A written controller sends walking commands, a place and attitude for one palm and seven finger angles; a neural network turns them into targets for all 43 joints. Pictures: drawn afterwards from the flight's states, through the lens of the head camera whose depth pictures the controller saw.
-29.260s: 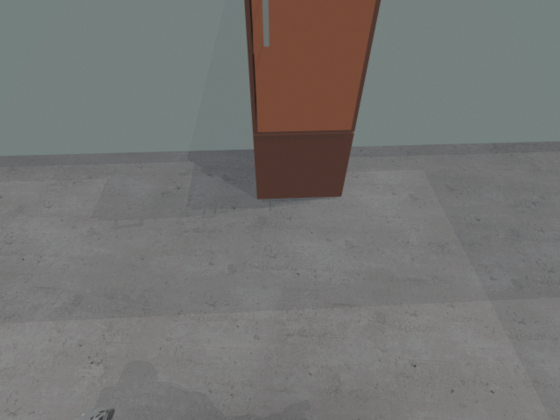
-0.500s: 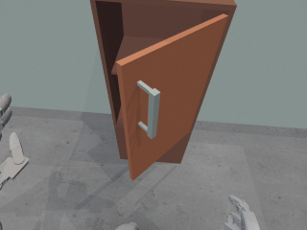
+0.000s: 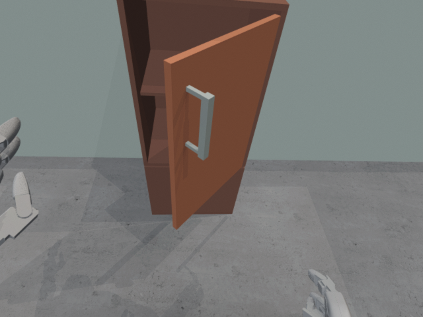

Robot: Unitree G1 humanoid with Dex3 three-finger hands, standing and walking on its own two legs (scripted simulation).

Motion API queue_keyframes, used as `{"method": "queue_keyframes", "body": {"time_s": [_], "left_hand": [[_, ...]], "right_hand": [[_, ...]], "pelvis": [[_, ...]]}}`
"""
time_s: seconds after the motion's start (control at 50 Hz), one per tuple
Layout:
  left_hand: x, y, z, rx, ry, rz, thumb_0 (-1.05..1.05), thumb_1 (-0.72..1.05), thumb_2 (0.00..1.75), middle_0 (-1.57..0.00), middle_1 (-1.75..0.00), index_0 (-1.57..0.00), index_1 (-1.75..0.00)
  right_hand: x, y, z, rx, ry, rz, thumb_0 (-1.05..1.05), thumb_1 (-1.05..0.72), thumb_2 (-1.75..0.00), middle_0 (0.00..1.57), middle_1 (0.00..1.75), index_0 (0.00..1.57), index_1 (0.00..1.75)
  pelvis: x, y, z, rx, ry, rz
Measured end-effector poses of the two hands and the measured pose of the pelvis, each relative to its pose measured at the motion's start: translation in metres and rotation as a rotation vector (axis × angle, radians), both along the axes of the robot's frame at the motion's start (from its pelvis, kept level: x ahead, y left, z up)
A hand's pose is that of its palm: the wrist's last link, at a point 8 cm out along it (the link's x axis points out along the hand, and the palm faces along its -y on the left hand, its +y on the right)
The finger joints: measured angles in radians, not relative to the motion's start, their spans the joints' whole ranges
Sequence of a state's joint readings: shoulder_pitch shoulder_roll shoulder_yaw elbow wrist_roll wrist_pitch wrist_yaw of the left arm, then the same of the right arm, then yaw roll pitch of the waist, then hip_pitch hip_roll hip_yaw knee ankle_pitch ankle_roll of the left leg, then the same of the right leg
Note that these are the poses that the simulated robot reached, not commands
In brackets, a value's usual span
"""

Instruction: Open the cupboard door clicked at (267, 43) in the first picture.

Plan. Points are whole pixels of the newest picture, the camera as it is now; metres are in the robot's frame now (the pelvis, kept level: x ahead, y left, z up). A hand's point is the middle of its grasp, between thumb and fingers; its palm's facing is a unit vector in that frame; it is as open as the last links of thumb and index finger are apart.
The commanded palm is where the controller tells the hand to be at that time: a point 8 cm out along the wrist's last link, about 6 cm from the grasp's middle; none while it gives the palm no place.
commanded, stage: stop stepping back and stand still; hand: left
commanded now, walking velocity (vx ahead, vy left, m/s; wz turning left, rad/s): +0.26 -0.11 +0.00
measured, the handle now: (198, 125) +0.47 +0.08 +0.12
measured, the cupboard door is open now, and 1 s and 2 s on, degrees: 47 47 47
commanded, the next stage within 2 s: let the arm hang, fingers relaxed in 0.68 s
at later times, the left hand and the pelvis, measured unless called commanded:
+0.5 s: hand out of the picture +0.10 +0.29 +0.18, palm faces +0.50 -0.78 -0.37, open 7.4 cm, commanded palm +0.03 +0.33 +0.19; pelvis -0.10 +0.02 +0.01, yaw +2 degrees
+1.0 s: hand out of the picture +0.03 +0.23 -0.12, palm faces +0.13 -0.96 -0.25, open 7.4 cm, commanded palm none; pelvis -0.08 +0.02 +0.00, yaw +7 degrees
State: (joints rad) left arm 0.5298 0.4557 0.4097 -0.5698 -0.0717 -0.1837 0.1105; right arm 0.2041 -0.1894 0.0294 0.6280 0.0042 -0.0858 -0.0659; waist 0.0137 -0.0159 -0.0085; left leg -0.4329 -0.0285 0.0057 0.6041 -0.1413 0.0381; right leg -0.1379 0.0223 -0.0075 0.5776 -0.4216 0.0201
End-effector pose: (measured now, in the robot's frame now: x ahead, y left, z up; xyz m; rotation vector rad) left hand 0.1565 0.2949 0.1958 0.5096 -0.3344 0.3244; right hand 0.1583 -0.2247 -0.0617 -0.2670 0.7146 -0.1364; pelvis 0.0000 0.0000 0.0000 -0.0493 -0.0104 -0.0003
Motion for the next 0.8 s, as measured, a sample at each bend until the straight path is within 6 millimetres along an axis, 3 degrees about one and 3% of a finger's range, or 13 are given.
{"method": "queue_keyframes", "body": {"time_s": [0.1, 0.18, 0.24, 0.34, 0.46, 0.62, 0.7, 0.8], "left_hand": [[-0.012, 0.008, 0.002, -0.035, 0.009, 0.032, 0.01, 0.89, 0.90, -0.21, -0.30, -0.21, -0.30], [-0.045, -0.001, 0.011, 0.014, 0.064, 0.028, 0.01, 0.89, 0.90, -0.21, -0.30, -0.21, -0.30], [-0.074, -0.007, 0.014, 0.056, 0.082, 0.011, 0.01, 0.89, 0.90, -0.21, -0.30, -0.21, -0.30], [-0.097, 0.010, 0.013, 0.007, 0.014, 0.087, 0.01, 0.89, 0.90, -0.21, -0.30, -0.21, -0.30], [-0.097, 0.030, 0.000, -0.061, -0.047, 0.141, 0.01, 0.89, 0.90, -0.21, -0.30, -0.21, -0.30], [-0.115, 0.014, 0.009, 0.073, 0.045, 0.111, 0.01, 0.89, 0.90, -0.21, -0.30, -0.20, -0.30], [-0.123, 0.011, 0.008, 0.074, 0.053, 0.137, 0.01, 0.89, 0.90, -0.21, -0.30, -0.21, -0.30], [-0.116, 0.024, -0.003, 0.019, 0.088, 0.188, 0.01, 0.89, 0.90, -0.21, -0.30, -0.21, -0.30]], "right_hand": [[-0.044, -0.004, 0.009, 0.001, -0.008, -0.041, 0.01, -0.90, -0.89, 0.21, 0.30, 0.21, 0.30], [-0.074, -0.006, 0.016, 0.020, -0.004, -0.039, 0.01, -0.90, -0.89, 0.21, 0.30, 0.21, 0.30], [-0.090, -0.012, 0.009, 0.008, 0.029, -0.029, 0.01, -0.90, -0.89, 0.21, 0.30, 0.21, 0.30], [-0.112, -0.017, 0.005, -0.030, 0.075, -0.050, 0.01, -0.90, -0.89, 0.21, 0.30, 0.21, 0.30], [-0.117, -0.009, 0.002, -0.060, -0.008, -0.054, 0.01, -0.90, -0.89, 0.21, 0.30, 0.21, 0.30], [-0.121, 0.022, -0.010, 0.082, 0.001, 0.002, 0.01, -0.90, -0.89, 0.21, 0.30, 0.21, 0.30], [-0.114, 0.022, -0.026, 0.088, 0.068, 0.049, 0.01, -0.90, -0.89, 0.21, 0.30, 0.21, 0.30], [-0.103, 0.017, -0.020, 0.068, 0.086, 0.064, 0.01, -0.90, -0.89, 0.21, 0.30, 0.21, 0.30]], "pelvis": [[-0.028, 0.001, 0.011, 0.026, -0.032, 0.003], [-0.047, -0.002, 0.020, 0.027, -0.020, 0.013], [-0.065, -0.001, 0.017, 0.038, -0.017, 0.006], [-0.077, 0.005, 0.019, 0.053, -0.006, 0.001], [-0.094, 0.020, 0.006, 0.048, -0.027, 0.041], [-0.097, 0.009, 0.008, 0.053, -0.023, 0.055], [-0.099, 0.007, 0.005, 0.041, -0.025, 0.060], [-0.092, 0.011, 0.013, 0.055, -0.015, 0.078]]}}
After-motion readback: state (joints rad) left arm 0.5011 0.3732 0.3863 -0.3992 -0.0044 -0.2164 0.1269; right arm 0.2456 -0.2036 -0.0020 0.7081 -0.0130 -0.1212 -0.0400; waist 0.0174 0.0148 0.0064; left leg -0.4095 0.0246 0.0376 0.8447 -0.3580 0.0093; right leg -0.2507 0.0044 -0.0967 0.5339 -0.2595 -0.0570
